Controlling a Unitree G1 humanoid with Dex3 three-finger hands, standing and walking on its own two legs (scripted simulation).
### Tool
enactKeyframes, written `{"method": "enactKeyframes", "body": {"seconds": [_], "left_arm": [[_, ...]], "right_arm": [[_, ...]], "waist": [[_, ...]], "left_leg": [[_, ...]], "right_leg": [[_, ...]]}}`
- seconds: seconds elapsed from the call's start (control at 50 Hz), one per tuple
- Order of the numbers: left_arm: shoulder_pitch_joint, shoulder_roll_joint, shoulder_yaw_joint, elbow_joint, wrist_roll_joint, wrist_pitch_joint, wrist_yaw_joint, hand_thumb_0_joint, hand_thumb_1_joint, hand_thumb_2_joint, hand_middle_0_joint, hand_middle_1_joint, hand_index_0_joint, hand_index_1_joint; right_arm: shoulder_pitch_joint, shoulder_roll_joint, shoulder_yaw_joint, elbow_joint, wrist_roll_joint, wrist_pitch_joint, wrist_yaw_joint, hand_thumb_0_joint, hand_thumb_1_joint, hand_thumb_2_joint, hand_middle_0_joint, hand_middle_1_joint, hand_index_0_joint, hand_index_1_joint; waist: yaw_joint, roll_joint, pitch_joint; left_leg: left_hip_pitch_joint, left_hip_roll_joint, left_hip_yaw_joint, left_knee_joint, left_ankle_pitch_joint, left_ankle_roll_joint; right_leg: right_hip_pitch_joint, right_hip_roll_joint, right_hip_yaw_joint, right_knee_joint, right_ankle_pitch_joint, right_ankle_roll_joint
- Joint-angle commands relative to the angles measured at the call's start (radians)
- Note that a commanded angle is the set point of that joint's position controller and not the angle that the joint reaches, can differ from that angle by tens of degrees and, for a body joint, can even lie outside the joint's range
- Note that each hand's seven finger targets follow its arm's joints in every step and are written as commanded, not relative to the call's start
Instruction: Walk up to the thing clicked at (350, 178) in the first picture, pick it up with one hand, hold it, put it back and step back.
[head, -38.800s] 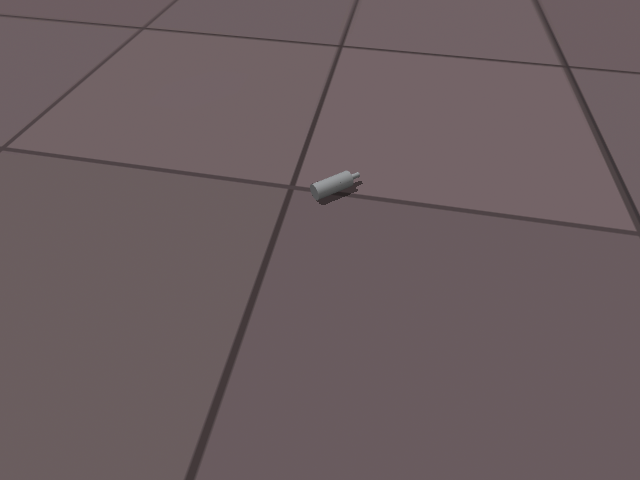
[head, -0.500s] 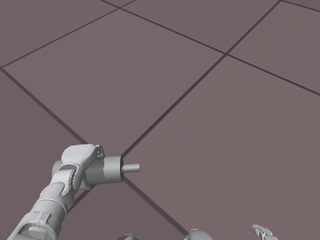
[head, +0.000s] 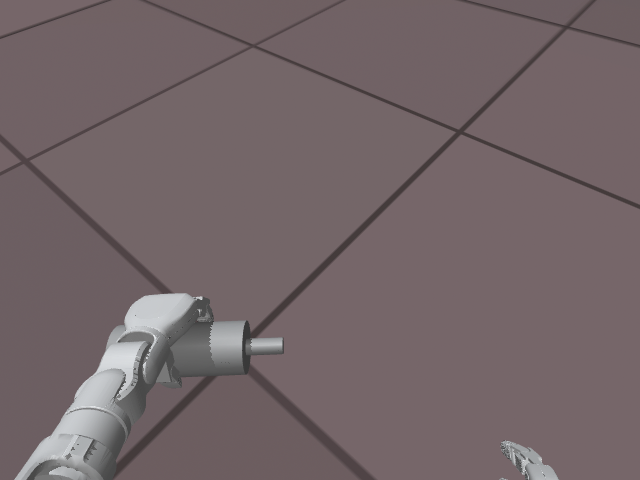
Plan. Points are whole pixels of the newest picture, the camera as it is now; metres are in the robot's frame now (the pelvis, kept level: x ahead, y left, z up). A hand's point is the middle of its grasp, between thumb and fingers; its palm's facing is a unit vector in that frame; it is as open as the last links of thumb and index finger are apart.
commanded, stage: hold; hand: left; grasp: from above
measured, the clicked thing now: (201, 348) +0.31 +0.18 -0.08
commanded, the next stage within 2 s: crouch in 1.30 s
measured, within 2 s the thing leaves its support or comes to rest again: neither
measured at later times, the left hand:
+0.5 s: hand (169, 361) +0.28 +0.21 -0.03, palm faces -0.45 -0.03 -0.89, open 10.4 cm
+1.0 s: hand (167, 360) +0.27 +0.21 -0.02, palm faces -0.46 -0.03 -0.89, open 10.5 cm
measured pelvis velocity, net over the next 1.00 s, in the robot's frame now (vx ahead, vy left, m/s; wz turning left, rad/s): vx -0.02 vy -0.01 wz -0.01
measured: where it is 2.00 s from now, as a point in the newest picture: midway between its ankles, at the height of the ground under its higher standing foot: outside the picture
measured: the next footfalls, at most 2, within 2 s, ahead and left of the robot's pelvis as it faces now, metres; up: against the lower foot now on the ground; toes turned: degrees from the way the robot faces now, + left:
none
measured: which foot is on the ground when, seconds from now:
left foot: down 0.00-1.00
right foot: down 0.00-1.00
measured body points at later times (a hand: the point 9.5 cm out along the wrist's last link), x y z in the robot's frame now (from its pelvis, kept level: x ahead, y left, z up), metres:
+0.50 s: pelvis -0.02 -0.01 +0.01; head -0.01 -0.03 +0.46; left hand +0.29 +0.21 +0.02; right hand +0.12 -0.27 -0.11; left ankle +0.00 +0.12 -0.72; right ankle +0.01 -0.15 -0.72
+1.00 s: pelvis -0.02 -0.01 +0.01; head -0.02 -0.03 +0.46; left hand +0.29 +0.20 +0.03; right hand +0.13 -0.26 -0.10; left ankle +0.00 +0.12 -0.72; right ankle +0.01 -0.15 -0.72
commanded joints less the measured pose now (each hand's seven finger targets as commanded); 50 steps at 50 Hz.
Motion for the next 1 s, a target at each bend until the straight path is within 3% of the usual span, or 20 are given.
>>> {"method": "enactKeyframes", "body": {"seconds": [0.0, 0.04, 0.08, 0.14, 0.16, 0.18, 0.36, 0.56, 0.66, 0.7, 0.78, 0.86, 0.88, 0.98], "left_arm": [[-0.324, 0.21, 0.1, -0.215, -0.006, -0.005, 0.035, 0.0, 0.664, 0.869, -1.056, -0.623, -1.04, -0.642], [-0.325, 0.193, 0.085, -0.218, -0.008, -0.007, 0.026, 0.0, 0.659, 0.843, -1.04, -0.633, -1.032, -0.644], [-0.317, 0.217, 0.107, -0.238, -0.013, -0.012, 0.021, 0.0, 0.682, 0.825, -1.052, -0.628, -1.047, -0.635], [-0.324, 0.215, 0.104, -0.26, -0.014, -0.017, 0.013, 0.0, 0.697, 0.83, -1.066, -0.627, -1.059, -0.635], [-0.289, 0.207, 0.1, -0.218, -0.01, -0.015, 0.01, 0.0, 0.682, 0.829, -1.067, -0.615, -1.056, -0.628], [-0.306, 0.218, 0.115, -0.261, -0.018, -0.018, 0.011, 0.0, 0.699, 0.818, -1.067, -0.628, -1.062, -0.635], [-0.31, 0.213, 0.107, -0.269, -0.013, -0.018, 0.018, 0.0, 0.706, 0.873, -1.089, -0.646, -1.077, -0.662], [-0.31, 0.228, 0.113, -0.318, -0.03, -0.02, -0.015, 0.0, 0.723, 0.818, -1.067, -0.681, -1.073, -0.676], [-0.286, 0.232, 0.124, -0.321, -0.031, -0.03, -0.022, 0.0, 0.714, 0.847, -1.07, -0.688, -1.071, -0.689], [-0.321, 0.225, 0.114, -0.336, -0.031, -0.03, -0.019, 0.0, 0.72, 0.868, -1.068, -0.713, -1.072, -0.711], [-0.313, 0.243, 0.129, -0.33, -0.033, -0.033, -0.02, 0.0, 0.713, 0.86, -1.059, -0.722, -1.066, -0.717], [-0.265, 0.205, 0.1, -0.292, -0.038, -0.027, -0.027, 0.0, 0.714, 0.88, -1.069, -0.716, -1.071, -0.716], [-0.256, 0.226, 0.12, -0.315, -0.038, -0.029, -0.03, 0.0, 0.712, 0.877, -1.071, -0.708, -1.071, -0.71], [-0.279, 0.221, 0.111, -0.313, -0.036, -0.03, -0.032, 0.0, 0.707, 0.892, -1.07, -0.704, -1.067, -0.71]], "right_arm": [[-0.032, -0.15, -0.047, -0.129, 0.004, -0.036, -0.011, 0.0, -0.895, -0.9, 0.2, 0.3, 0.2, 0.3], [-0.038, -0.149, -0.043, -0.136, 0.006, -0.035, -0.012, 0.0, -0.896, -0.9, 0.2, 0.3, 0.2, 0.3], [-0.048, -0.149, -0.043, -0.142, 0.006, -0.035, -0.013, 0.0, -0.894, -0.899, 0.2, 0.3, 0.2, 0.3], [-0.062, -0.147, -0.04, -0.152, 0.008, -0.035, -0.016, 0.0, -0.897, -0.9, 0.2, 0.3, 0.2, 0.3], [-0.063, -0.143, -0.037, -0.151, 0.008, -0.034, -0.017, 0.0, -0.9, -0.902, 0.2, 0.3, 0.199, 0.3], [-0.069, -0.145, -0.039, -0.155, 0.007, -0.035, -0.018, 0.0, -0.899, -0.901, 0.2, 0.3, 0.2, 0.3], [-0.084, -0.144, -0.033, -0.149, 0.011, -0.038, -0.024, 0.0, -0.902, -0.903, 0.2, 0.3, 0.199, 0.3], [-0.125, -0.136, -0.024, -0.168, 0.016, -0.045, -0.029, 0.0, -0.901, -0.902, 0.199, 0.3, 0.199, 0.3], [-0.133, -0.136, -0.02, -0.171, 0.015, -0.045, -0.032, 0.0, -0.905, -0.904, 0.199, 0.3, 0.199, 0.3], [-0.129, -0.137, -0.02, -0.171, 0.017, -0.046, -0.033, 0.0, -0.905, -0.904, 0.199, 0.3, 0.199, 0.3], [-0.139, -0.13, -0.016, -0.168, 0.017, -0.047, -0.036, 0.0, -0.906, -0.904, 0.199, 0.3, 0.199, 0.3], [-0.144, -0.131, -0.014, -0.171, 0.018, -0.046, -0.036, 0.0, -0.906, -0.904, 0.199, 0.3, 0.199, 0.3], [-0.145, -0.129, -0.016, -0.172, 0.021, -0.044, -0.036, 0.0, -0.906, -0.905, 0.199, 0.3, 0.199, 0.3], [-0.145, -0.13, -0.013, -0.171, 0.021, -0.038, -0.037, 0.0, -0.906, -0.905, 0.199, 0.3, 0.199, 0.3]], "waist": [[0.005, -0.001, -0.259], [-0.006, -0.03, -0.23], [0.011, -0.003, -0.23], [0.008, -0.014, -0.222], [0.004, -0.028, -0.206], [0.015, -0.018, -0.23], [0.007, -0.03, -0.214], [0.022, -0.025, -0.177], [0.027, -0.013, -0.186], [0.013, -0.009, -0.195], [0.028, -0.011, -0.193], [0.018, -0.058, -0.16], [0.035, -0.04, -0.174], [0.023, -0.03, -0.159]], "left_leg": [[0.183, -0.039, -0.007, -0.089, 0.33, 0.005], [0.165, -0.04, -0.01, -0.101, 0.284, 0.01], [0.168, -0.041, -0.007, -0.114, 0.256, 0.009], [0.173, -0.042, -0.006, -0.126, 0.227, 0.013], [0.165, -0.043, -0.005, -0.127, 0.226, 0.015], [0.179, -0.045, -0.004, -0.127, 0.235, 0.015], [0.203, -0.043, -0.003, -0.151, 0.214, 0.015], [0.206, -0.046, 0.002, -0.191, 0.137, 0.017], [0.231, -0.042, -0.004, -0.202, 0.161, 0.014], [0.25, -0.039, -0.003, -0.204, 0.18, 0.013], [0.245, -0.048, 0.007, -0.204, 0.188, 0.016], [0.24, -0.044, 0.002, -0.211, 0.188, 0.02], [0.24, -0.049, 0.005, -0.213, 0.195, 0.02], [0.252, -0.041, -0.002, -0.226, 0.2, 0.015]], "right_leg": [[0.101, 0.064, -0.033, -0.087, 0.277, -0.046], [0.092, 0.064, -0.029, -0.102, 0.246, -0.044], [0.098, 0.063, -0.029, -0.11, 0.216, -0.046], [0.104, 0.062, -0.024, -0.124, 0.19, -0.044], [0.104, 0.061, -0.026, -0.126, 0.19, -0.044], [0.115, 0.058, -0.025, -0.128, 0.199, -0.043], [0.118, 0.059, -0.023, -0.148, 0.177, -0.042], [0.129, 0.055, -0.018, -0.192, 0.1, -0.043], [0.146, 0.057, -0.021, -0.193, 0.118, -0.045], [0.136, 0.06, -0.02, -0.19, 0.139, -0.045], [0.155, 0.055, -0.018, -0.205, 0.143, -0.042], [0.156, 0.056, -0.021, -0.214, 0.144, -0.039], [0.174, 0.052, -0.019, -0.215, 0.15, -0.04], [0.161, 0.06, -0.025, -0.212, 0.154, -0.045]]}}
